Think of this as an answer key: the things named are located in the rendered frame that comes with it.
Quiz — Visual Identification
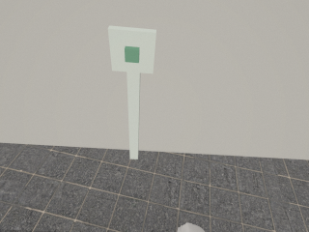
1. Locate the panel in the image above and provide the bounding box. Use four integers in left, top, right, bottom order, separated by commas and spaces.
108, 25, 156, 160

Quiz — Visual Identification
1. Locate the button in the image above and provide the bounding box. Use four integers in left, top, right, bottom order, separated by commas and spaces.
125, 46, 140, 63

